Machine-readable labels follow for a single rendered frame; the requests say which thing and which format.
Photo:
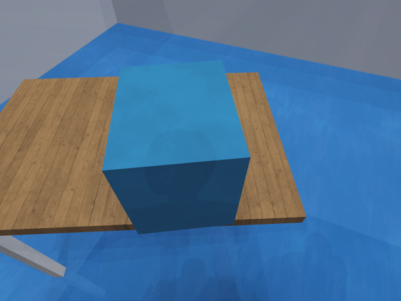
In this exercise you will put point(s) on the table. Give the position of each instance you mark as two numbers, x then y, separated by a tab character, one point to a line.
53	137

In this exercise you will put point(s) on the carton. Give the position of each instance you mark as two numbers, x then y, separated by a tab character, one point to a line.
176	155

